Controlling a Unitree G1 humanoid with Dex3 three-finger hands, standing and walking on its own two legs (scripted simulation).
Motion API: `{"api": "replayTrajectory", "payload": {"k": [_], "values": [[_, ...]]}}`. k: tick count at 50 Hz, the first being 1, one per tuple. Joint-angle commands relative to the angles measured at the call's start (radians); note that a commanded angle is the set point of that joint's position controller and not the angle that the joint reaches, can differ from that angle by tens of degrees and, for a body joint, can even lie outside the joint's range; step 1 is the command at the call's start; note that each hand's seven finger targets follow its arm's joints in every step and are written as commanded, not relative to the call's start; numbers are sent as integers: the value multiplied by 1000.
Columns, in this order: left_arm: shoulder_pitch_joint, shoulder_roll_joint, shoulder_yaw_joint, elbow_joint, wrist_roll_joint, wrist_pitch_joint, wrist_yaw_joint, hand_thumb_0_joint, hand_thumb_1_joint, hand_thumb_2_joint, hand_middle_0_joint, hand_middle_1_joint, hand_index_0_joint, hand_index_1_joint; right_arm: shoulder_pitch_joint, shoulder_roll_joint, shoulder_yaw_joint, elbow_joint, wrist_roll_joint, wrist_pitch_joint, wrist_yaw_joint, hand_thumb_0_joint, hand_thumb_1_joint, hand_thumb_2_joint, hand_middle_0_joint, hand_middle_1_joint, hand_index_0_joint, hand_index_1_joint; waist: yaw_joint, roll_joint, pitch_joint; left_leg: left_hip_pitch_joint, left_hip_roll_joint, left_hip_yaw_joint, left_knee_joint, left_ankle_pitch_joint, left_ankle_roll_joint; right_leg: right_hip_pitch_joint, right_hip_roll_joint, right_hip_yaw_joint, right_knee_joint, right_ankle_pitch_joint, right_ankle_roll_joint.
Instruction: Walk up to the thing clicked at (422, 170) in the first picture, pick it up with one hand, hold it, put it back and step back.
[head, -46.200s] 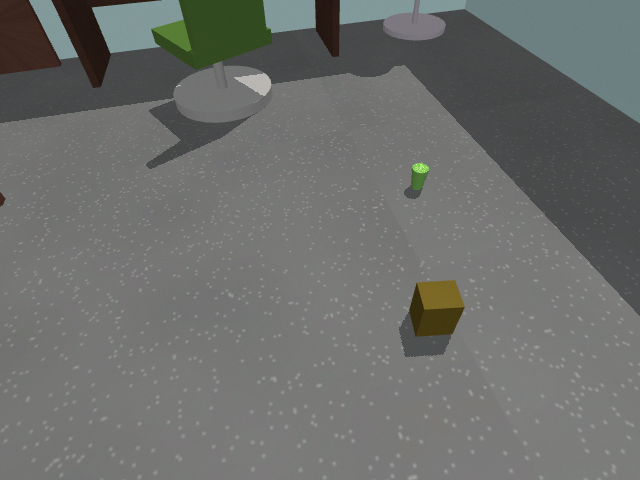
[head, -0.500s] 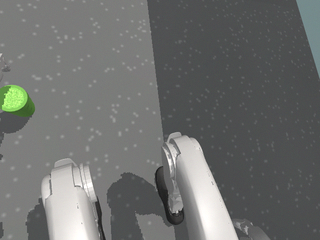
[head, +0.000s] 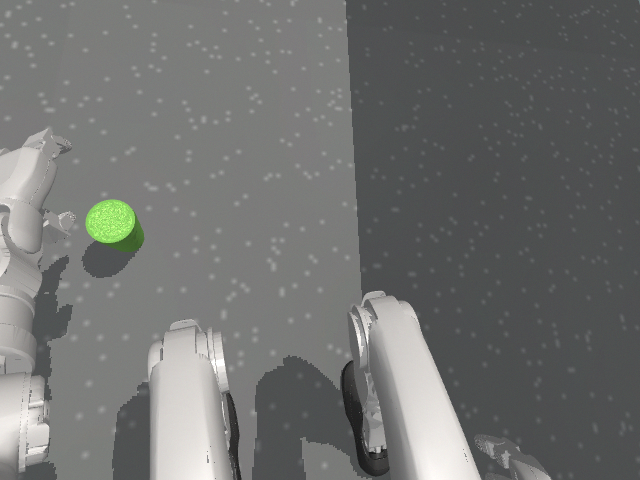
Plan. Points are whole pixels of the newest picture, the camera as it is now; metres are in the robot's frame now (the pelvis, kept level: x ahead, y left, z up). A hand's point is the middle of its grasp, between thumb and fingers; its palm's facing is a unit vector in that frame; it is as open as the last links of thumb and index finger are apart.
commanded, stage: home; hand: left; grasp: from above
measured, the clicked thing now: (121, 230) +0.51 +0.29 -0.35
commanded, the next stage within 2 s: none
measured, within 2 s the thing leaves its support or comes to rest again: neither
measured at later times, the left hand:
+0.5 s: hand (11, 351) +0.29 +0.23 +0.09, palm faces -0.02 -0.91 -0.42, open 7.4 cm
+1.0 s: hand out of the picture +0.22 +0.19 +0.26, palm faces +0.18 -0.96 -0.21, open 7.4 cm
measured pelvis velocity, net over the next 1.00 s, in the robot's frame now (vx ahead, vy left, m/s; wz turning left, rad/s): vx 0.08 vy -0.01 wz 0.13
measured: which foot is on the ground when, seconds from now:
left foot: down 0.00-1.00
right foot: down 0.00-1.00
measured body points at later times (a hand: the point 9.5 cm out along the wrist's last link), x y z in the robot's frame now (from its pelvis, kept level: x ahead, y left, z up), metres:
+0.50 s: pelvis +0.02 -0.01 +0.19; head +0.15 +0.03 +0.62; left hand +0.29 +0.27 +0.11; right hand +0.24 -0.23 +0.09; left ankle +0.08 +0.12 -0.37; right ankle +0.10 -0.15 -0.37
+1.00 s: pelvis +0.08 -0.01 +0.31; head +0.10 +0.00 +0.76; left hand +0.21 +0.24 +0.28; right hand +0.26 -0.23 +0.24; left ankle +0.08 +0.12 -0.37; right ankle +0.10 -0.15 -0.37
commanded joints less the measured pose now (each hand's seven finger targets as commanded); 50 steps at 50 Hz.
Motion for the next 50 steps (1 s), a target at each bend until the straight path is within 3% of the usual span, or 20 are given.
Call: {"api": "replayTrajectory", "payload": {"k": [1, 3, 6, 9, 12, 14, 15, 17, 18, 19, 24, 25, 26, 28, 34, 38, 41, 44, 45, 50], "values": [[-89, 171, 51, -364, -184, 45, -28, 0, 644, 949, -214, -427, -207, -433, 124, -217, -105, -77, 24, -4, -33, 0, -897, -898, 200, 300, 200, 300, 53, 207, -700, 687, -4, 26, -383, 208, 29, 387, 31, -75, -294, 240, -96], [-28, 154, 61, -460, -244, 65, -33, 0, 701, 991, -221, -444, -215, -451, 105, -206, -113, -101, 34, -7, -42, 0, -896, -898, 200, 300, 200, 300, 69, 203, -715, 726, 3, 33, -431, 187, 29, 458, 29, -68, -339, 231, -93], [60, 66, 31, -544, -340, 94, -34, 0, 807, 999, -221, -415, -216, -419, 68, -184, -112, -115, 41, -24, -63, 0, -897, -899, 200, 300, 200, 300, 57, 152, -635, 749, 9, 41, -497, 122, 31, 508, 27, -62, -426, 192, -90], [144, 35, 38, -617, -407, 125, -22, 0, 905, 948, -209, -337, -208, -338, 38, -178, -114, -136, 51, -48, -86, 0, -898, -900, 200, 300, 200, 300, 77, 169, -622, 844, 15, 29, -585, 94, 22, 554, 22, -57, -483, 168, -91], [264, -46, 14, -668, -488, 167, -7, 0, 898, 907, -201, -305, -201, -305, 7, -165, -110, -145, 60, -74, -108, 0, -899, -900, 200, 300, 200, 300, 77, 141, -582, 908, 13, 31, -652, 113, 18, 629, 17, -46, -558, 178, -89], [296, -53, 28, -720, -546, 194, 9, 0, 900, 902, -199, -300, -200, -299, -12, -156, -104, -154, 66, -93, -124, 0, -899, -900, 200, 300, 200, 300, 78, 131, -582, 944, 8, 37, -690, 104, 21, 702, 16, -34, -615, 172, -86], [357, -94, 8, -692, -565, 209, 13, 0, 900, 903, -200, -301, -200, -301, -25, -152, -99, -154, 68, -103, -133, 0, -899, -900, 200, 300, 200, 300, 73, 110, -526, 949, 8, 28, -723, 80, 20, 711, 15, -33, -637, 152, -86], [423, -106, 24, -726, -625, 236, 27, 0, 901, 903, -200, -301, -200, -301, -45, -137, -92, -168, 74, -121, -148, 0, -899, -900, 200, 300, 200, 300, 81, 79, -496, 970, 4, 47, -755, 69, 25, 783, 17, -16, -709, 136, -84], [461, -143, 2, -744, -653, 248, 29, 0, 901, 903, -200, -301, -200, -301, -50, -131, -89, -167, 75, -129, -155, 0, -900, -900, 200, 300, 200, 300, 75, 63, -479, 989, 4, 49, -776, 76, 25, 809, 17, -11, -737, 139, -83], [463, -141, 11, -795, -679, 257, 34, 0, 900, 901, -199, -300, -200, -299, -58, -125, -86, -170, 73, -139, -161, 0, -899, -900, 200, 300, 200, 300, 77, 85, -488, 1012, 2, 56, -792, 89, 25, 845, 16, -5, -759, 151, -83], [604, -199, 19, -847, -770, 315, 55, 0, 900, 902, -199, -300, -200, -300, -56, -101, -65, -179, 78, -175, -198, 0, -900, -900, 200, 300, 200, 300, 87, 66, -425, 1142, 5, 43, -911, 149, 19, 978, 15, -1, -864, 208, -80], [643, -208, 23, -875, -787, 328, 59, 0, 900, 901, -199, -299, -200, -299, -49, -97, -60, -191, 79, -181, -206, 0, -900, -900, 200, 300, 200, 300, 102, 63, -423, 1174, 4, 45, -939, 154, 18, 1016, 17, -1, -894, 211, -81], [671, -237, 8, -882, -801, 341, 61, 0, 900, 902, -200, -300, -200, -300, -44, -92, -55, -186, 79, -188, -214, 0, -900, -900, 200, 300, 200, 300, 94, 61, -411, 1204, 7, 47, -959, 172, 16, 1040, 17, 0, -915, 229, -81], [719, -255, 23, -919, -833, 364, 66, 0, 900, 901, -199, -300, -200, -299, -32, -89, -49, -188, 78, -202, -232, 0, -900, -900, 200, 300, 200, 300, 98, 58, -399, 1255, 6, 43, -1007, 203, 13, 1103, 18, -5, -959, 258, -78], [910, -319, 22, -1006, -903, 415, 61, 0, 898, 900, -199, -299, -200, -299, 2, -76, -33, -209, 77, -243, -278, 0, -900, -900, 200, 300, 200, 300, 120, 59, -297, 1393, 6, 52, -1144, 287, 5, 1248, 24, -22, -1087, 325, -74], [1028, -360, 5, -1092, -927, 438, 53, 0, 898, 900, -199, -299, -200, -299, 23, -64, -30, -231, 72, -268, -296, 0, -899, -900, 200, 300, 200, 300, 120, 42, -235, 1454, -1, 73, -1213, 336, 6, 1348, 31, -30, -1177, 365, -71], [1123, -371, -5, -1159, -926, 449, 45, 0, 898, 899, -199, -298, -199, -298, 34, -60, -34, -246, 69, -284, -305, 0, -899, -900, 200, 300, 200, 300, 130, 37, -210, 1502, -4, 83, -1255, 388, 5, 1395, 36, -40, -1219, 401, -71], [1195, -385, -16, -1188, -921, 457, 36, 0, 898, 898, -199, -297, -199, -297, 29, -59, -35, -260, 65, -298, -311, 0, -899, -900, 200, 300, 200, 300, 136, 29, -146, 1522, -4, 80, -1294, 373, 7, 1410, 40, -53, -1251, 384, -69], [1192, -390, -26, -1215, -923, 455, 31, 0, 898, 899, -199, -298, -199, -297, 33, -56, -37, -262, 63, -302, -312, 0, -899, -900, 200, 300, 200, 300, 124, 19, -152, 1526, -8, 85, -1294, 380, 10, 1423, 39, -51, -1265, 391, -68], [1237, -391, -29, -1240, -918, 456, 10, 0, 898, 900, -199, -298, -199, -298, 28, -66, -46, -267, 57, -326, -316, 0, -899, -900, 200, 300, 200, 300, 129, -21, -108, 1549, -12, 95, -1320, 377, 14, 1442, 39, -60, -1295, 379, -64]]}}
